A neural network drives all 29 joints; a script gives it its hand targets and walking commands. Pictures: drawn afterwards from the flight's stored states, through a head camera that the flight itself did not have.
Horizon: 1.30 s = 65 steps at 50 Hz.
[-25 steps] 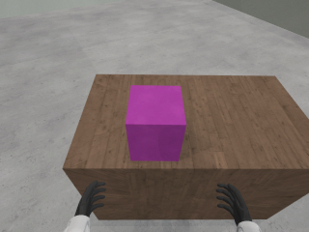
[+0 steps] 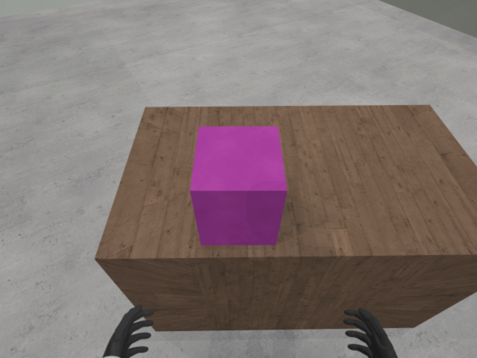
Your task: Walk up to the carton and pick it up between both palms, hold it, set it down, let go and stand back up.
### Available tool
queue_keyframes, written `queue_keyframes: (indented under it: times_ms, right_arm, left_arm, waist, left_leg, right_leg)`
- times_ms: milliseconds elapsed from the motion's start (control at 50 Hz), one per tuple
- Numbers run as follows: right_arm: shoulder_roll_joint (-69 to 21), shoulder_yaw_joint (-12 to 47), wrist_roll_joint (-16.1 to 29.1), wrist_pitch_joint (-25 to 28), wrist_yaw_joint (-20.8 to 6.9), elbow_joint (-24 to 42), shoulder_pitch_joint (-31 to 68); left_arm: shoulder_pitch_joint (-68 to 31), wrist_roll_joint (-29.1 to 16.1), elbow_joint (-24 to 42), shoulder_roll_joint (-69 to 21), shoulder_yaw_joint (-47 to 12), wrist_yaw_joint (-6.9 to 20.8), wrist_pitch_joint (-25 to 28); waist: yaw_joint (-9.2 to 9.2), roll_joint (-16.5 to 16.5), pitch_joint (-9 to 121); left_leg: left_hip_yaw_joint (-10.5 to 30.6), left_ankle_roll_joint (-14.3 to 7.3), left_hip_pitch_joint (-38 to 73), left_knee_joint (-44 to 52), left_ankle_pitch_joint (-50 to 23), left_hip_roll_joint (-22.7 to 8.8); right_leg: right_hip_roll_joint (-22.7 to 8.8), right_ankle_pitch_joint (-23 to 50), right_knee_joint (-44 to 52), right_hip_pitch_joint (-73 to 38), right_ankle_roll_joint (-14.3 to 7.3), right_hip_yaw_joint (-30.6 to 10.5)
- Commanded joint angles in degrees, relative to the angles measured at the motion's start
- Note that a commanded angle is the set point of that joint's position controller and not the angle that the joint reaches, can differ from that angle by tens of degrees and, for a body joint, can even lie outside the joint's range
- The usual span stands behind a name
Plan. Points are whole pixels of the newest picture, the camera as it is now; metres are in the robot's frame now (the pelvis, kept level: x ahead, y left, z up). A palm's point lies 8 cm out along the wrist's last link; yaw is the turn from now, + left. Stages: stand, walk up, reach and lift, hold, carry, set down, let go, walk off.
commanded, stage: set down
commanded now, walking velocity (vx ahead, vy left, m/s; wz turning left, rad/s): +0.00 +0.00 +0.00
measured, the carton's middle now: (238, 187) +0.47 +0.04 -0.04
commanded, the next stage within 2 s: let go in 0.22 s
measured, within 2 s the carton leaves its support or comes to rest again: neither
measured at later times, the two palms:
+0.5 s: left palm out of the picture +0.14 +0.22 -0.09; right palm out of the picture +0.14 -0.23 -0.08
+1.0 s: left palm out of the picture +0.09 +0.24 -0.11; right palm out of the picture +0.10 -0.23 -0.11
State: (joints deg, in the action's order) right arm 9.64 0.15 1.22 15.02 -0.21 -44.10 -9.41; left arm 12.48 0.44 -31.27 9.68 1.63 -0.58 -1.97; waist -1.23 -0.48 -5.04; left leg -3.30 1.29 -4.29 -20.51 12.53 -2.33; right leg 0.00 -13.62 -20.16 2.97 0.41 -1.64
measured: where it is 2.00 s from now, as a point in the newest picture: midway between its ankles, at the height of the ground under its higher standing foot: outside the picture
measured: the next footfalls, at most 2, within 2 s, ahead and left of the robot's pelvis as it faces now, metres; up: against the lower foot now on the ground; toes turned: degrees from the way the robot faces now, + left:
none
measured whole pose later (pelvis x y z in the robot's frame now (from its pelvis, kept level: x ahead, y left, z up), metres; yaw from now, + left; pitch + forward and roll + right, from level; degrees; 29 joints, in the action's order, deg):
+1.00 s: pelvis -0.01 +0.01 -0.01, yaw +1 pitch -3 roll -1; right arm 11.5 -1.2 -0.6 2.0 0.2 -45.0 -15.9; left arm 17.1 1.0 -40.3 12.1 0.1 -0.4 0.6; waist -0.5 -0.2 2.6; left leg -2.3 0.7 -9.4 -28.1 15.8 -2.3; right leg -0.3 -16.2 -26.0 7.0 1.0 -0.3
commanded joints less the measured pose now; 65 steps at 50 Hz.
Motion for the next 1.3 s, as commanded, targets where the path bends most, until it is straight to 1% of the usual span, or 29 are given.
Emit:
queue_keyframes:
  times_ms: [0, 40, 140, 180, 200, 220, 280, 320, 420, 540, 700, 740, 760, 780, 800, 840, 860, 880, 920, 940, 1040, 1080, 1120, 1140, 1160, 1200, 1220, 1240, 1280]
  right_arm:
    - [6.0, -2.1, -1.4, 1.2, 0.2, 7.8, 5.2]
    - [5.9, -2.1, -2.0, 0.6, 0.2, 7.6, 5.2]
    - [6.4, -3.3, -2.6, 0.3, 0.1, 8.3, 4.7]
    - [6.6, -3.7, -2.9, 0.3, 0.0, 7.9, 4.8]
    - [6.6, -3.9, -3.2, 0.2, 0.0, 7.9, 4.7]
    - [6.5, -3.9, -3.3, 0.1, 0.0, 8.5, 4.7]
    - [6.8, -4.3, -3.3, -0.2, 0.1, 8.4, 4.6]
    - [6.8, -4.2, -3.0, 0.0, -0.2, 8.6, 4.4]
    - [7.2, -4.2, -2.9, -0.2, -0.4, 9.4, 4.3]
    - [6.9, -4.3, -2.7, -0.9, -0.7, 11.0, 4.1]
    - [7.1, -4.8, -3.0, -1.7, -1.1, 11.0, 3.4]
    - [7.2, -4.9, -3.2, -1.8, -1.2, 10.9, 3.2]
    - [10.6, -4.4, -1.1, -7.1, 0.9, 5.7, -3.4]
    - [10.5, -4.2, -1.0, -9.2, 1.5, 5.9, -5.3]
    - [10.8, -4.1, -1.1, -10.1, 1.6, 6.1, -5.3]
    - [10.4, -4.0, -1.5, -10.8, 1.3, 6.1, -4.6]
    - [10.4, -4.0, -1.7, -11.1, 1.2, 6.0, -4.2]
    - [10.3, -4.0, -1.7, -11.2, 1.0, 5.9, -4.6]
    - [10.4, -4.0, -1.8, -11.5, 0.8, 4.9, -4.9]
    - [10.5, -4.0, -1.8, -11.6, 0.8, 4.5, -4.7]
    - [10.6, -3.9, -1.6, -12.0, 0.8, 2.4, -7.5]
    - [10.8, -3.8, -1.7, -12.1, 0.9, 1.2, -9.2]
    - [10.8, -3.7, -1.5, -12.0, 1.0, 0.6, -10.2]
    - [10.9, -3.6, -1.5, -12.1, 1.0, 0.3, -10.1]
    - [10.8, -3.4, -1.4, -12.1, 1.1, 0.1, -10.6]
    - [11.0, -3.2, -1.5, -12.3, 1.1, -0.4, -10.9]
    - [10.8, -3.1, -1.6, -12.3, 1.2, -0.8, -11.6]
    - [10.9, -3.0, -1.5, -12.3, 1.2, -1.2, -11.9]
    - [10.7, -2.9, -1.6, -12.5, 1.2, -1.9, -12.4]
  left_arm:
    - [-5.6, -0.1, 8.6, 6.8, 1.8, 0.3, 0.0]
    - [-5.2, 0.0, 7.3, 6.9, 1.7, 0.6, -1.4]
    - [-6.7, -0.3, 8.7, 7.8, 1.6, 0.3, -1.8]
    - [-7.3, -0.1, 9.2, 8.1, 1.4, -0.1, -1.9]
    - [-7.2, -0.2, 9.0, 8.0, 1.3, -0.1, -2.0]
    - [-7.2, -0.4, 8.9, 7.8, 1.3, 0.0, -2.1]
    - [-7.1, -0.5, 8.2, 8.3, 1.1, 0.1, -2.5]
    - [-7.1, -0.4, 8.8, 8.1, 1.1, -0.1, -2.5]
    - [-7.3, -0.7, 8.8, 8.2, 1.0, -0.3, -2.5]
    - [-7.7, -1.1, 9.5, 8.5, 0.9, -0.6, -2.8]
    - [-7.6, -1.6, 9.3, 8.7, 0.6, -0.8, -3.0]
    - [-7.6, -1.5, 9.2, 8.5, 0.6, -0.8, -3.1]
    - [2.9, 1.9, 1.2, 9.6, 1.4, -0.9, 1.3]
    - [4.5, 1.2, 0.1, 10.5, 1.3, -0.7, 2.9]
    - [3.9, 0.8, -0.6, 10.6, 1.2, -0.6, 3.8]
    - [2.5, 0.9, -1.3, 10.1, 1.1, -0.2, 4.6]
    - [2.9, 0.7, -1.7, 9.8, 0.9, -0.1, 4.6]
    - [2.9, 0.6, -2.3, 9.7, 0.9, -0.1, 4.7]
    - [2.6, 0.6, -2.8, 9.5, 0.6, 0.0, 4.9]
    - [2.7, 0.6, -3.8, 9.3, 0.4, 0.0, 5.0]
    - [5.5, 0.4, -6.8, 10.1, 0.4, -0.3, 5.2]
    - [7.1, 0.4, -8.5, 10.8, 0.5, -0.4, 5.3]
    - [7.8, 0.2, -9.7, 11.0, 0.5, -0.6, 5.3]
    - [8.5, 0.1, -10.3, 10.8, 0.3, -0.6, 5.3]
    - [8.7, 0.1, -11.2, 10.7, 0.2, -0.6, 5.3]
    - [9.3, 0.1, -12.3, 10.8, 0.2, -0.7, 5.2]
    - [9.5, 0.0, -12.7, 10.9, 0.2, -0.7, 5.1]
    - [9.9, 0.0, -13.2, 10.9, 0.3, -0.6, 5.0]
    - [10.9, 0.1, -14.6, 10.7, 0.3, -0.7, 4.8]
  waist:
    - [0.30, 0.1, 7.5]
    - [0.53, -0.2, 7.4]
    - [0.46, -0.3, 8.0]
    - [1.03, 0.4, 8.0]
    - [1.44, 0.0, 8.3]
    - [1.15, -0.1, 8.0]
    - [1.44, -0.6, 7.3]
    - [0.93, 0.1, 7.8]
    - [1.11, -0.3, 7.6]
    - [0.71, 0.3, 7.3]
    - [1.10, 0.7, 7.6]
    - [1.04, 0.7, 7.7]
    - [-0.90, 3.0, 14.0]
    - [0.33, 0.6, 13.7]
    - [0.66, -0.4, 13.4]
    - [0.82, -0.5, 14.9]
    - [0.50, -0.3, 13.7]
    - [0.91, -1.4, 12.9]
    - [0.78, -0.9, 7.4]
    - [1.03, 0.1, 5.5]
    - [1.22, 1.4, -2.4]
    - [1.04, 0.4, -2.2]
    - [1.31, 0.6, 0.0]
    - [0.91, 0.3, 1.5]
    - [0.99, 0.9, 2.1]
    - [1.03, 0.3, 2.3]
    - [1.21, 1.1, 3.5]
    - [1.00, 0.9, 3.4]
    - [0.79, 1.7, 2.4]
  left_leg:
    - [-1.9, 1.2, 9.4, 0.0, -17.2, 2.9]
    - [-1.9, 0.9, 9.6, 0.0, -16.1, 2.9]
    - [-1.7, 1.1, 8.9, -0.2, -15.2, 2.8]
    - [-1.8, 1.1, 9.1, -0.3, -14.7, 2.8]
    - [-1.7, 1.1, 9.4, -0.3, -14.2, 2.7]
    - [-1.8, 1.0, 9.2, -0.3, -13.9, 2.7]
    - [-1.6, 0.8, 8.4, -0.3, -13.0, 2.7]
    - [-1.6, 1.2, 8.2, -0.5, -14.0, 2.6]
    - [-1.4, 1.1, 7.6, -0.7, -12.7, 2.8]
    - [-1.7, 0.9, 6.7, -0.5, -10.4, 2.8]
    - [-1.4, 1.3, 6.0, -0.9, -9.3, 2.6]
    - [-1.5, 1.4, 6.2, -1.1, -10.0, 2.7]
    - [3.2, -1.3, -0.8, -5.7, -23.8, -3.1]
    - [3.6, -1.9, -2.1, -5.4, -19.6, -3.7]
    - [3.9, -2.5, -2.5, -5.2, -18.0, -4.1]
    - [4.1, -3.0, -1.5, -5.4, -19.0, -4.4]
    - [4.1, -3.0, -1.8, -5.7, -18.1, -4.3]
    - [4.1, -2.9, -2.4, -5.4, -16.9, -4.4]
    - [4.6, -2.6, -4.9, -4.4, -14.0, -4.3]
    - [4.7, -2.6, -5.5, -4.2, -13.2, -4.1]
    - [5.3, -2.3, -8.3, -2.5, -10.3, -3.7]
    - [5.6, -2.1, -7.8, -2.1, -10.0, -3.6]
    - [5.4, -2.1, -6.7, -1.7, -8.9, -3.5]
    - [5.3, -2.1, -5.9, -1.7, -8.2, -3.5]
    - [5.2, -2.0, -5.8, -1.7, -7.2, -3.4]
    - [5.0, -2.0, -5.8, -1.3, -4.1, -3.2]
    - [5.3, -2.1, -5.6, -0.8, -3.2, -3.4]
    - [5.4, -2.1, -6.1, -0.5, -2.4, -3.3]
    - [5.4, -1.9, -7.9, 0.5, 2.2, -3.1]
  right_leg:
    - [1.2, 15.6, 3.9, 6.9, -0.3, 3.0]
    - [1.1, 15.3, 3.9, 7.5, -0.2, 3.2]
    - [1.2, 14.2, 3.4, 7.7, -0.1, 3.4]
    - [1.0, 13.9, 3.3, 8.3, 0.0, 3.5]
    - [0.9, 13.8, 3.2, 8.5, 0.1, 3.5]
    - [1.0, 13.5, 3.2, 8.5, 0.0, 3.5]
    - [0.9, 13.4, 3.1, 8.2, 0.1, 3.4]
    - [1.1, 13.2, 2.7, 8.5, -0.1, 3.6]
    - [0.9, 13.5, 2.4, 8.3, 0.0, 3.5]
    - [0.5, 10.5, 2.4, 9.4, -0.3, 3.1]
    - [0.5, 9.2, 1.8, 10.1, -0.5, 3.3]
    - [0.7, 9.6, 1.9, 9.7, -0.5, 3.4]
    - [-4.2, 18.0, -2.2, 3.3, 0.1, -0.5]
    - [-4.8, 17.5, -2.6, 2.4, 0.1, -1.8]
    - [-5.1, 18.2, -2.7, 2.1, 0.4, -2.2]
    - [-5.1, 19.0, -3.8, 1.7, 0.1, -2.6]
    - [-4.8, 18.5, -3.4, 2.8, 0.1, -2.3]
    - [-4.8, 17.7, -3.1, 3.6, 0.0, -2.2]
    - [-4.6, 13.9, -1.7, 6.5, 0.0, -2.3]
    - [-4.6, 12.7, -1.2, 8.0, -0.1, -2.8]
    - [-4.7, 9.9, 0.1, 11.3, 0.1, -3.3]
    - [-4.6, 9.9, 0.2, 10.7, 0.1, -3.2]
    - [-4.5, 8.0, 0.0, 9.8, 0.0, -3.1]
    - [-4.4, 7.4, 0.1, 9.2, 0.3, -2.9]
    - [-4.4, 6.3, -0.1, 9.1, 0.2, -2.7]
    - [-4.2, 4.3, 0.0, 9.3, 0.3, -2.9]
    - [-4.3, 3.2, -0.1, 8.5, 0.2, -3.2]
    - [-4.3, 2.6, -0.2, 8.1, 0.2, -2.9]
    - [-4.2, -0.1, 0.1, 8.6, 0.3, -3.0]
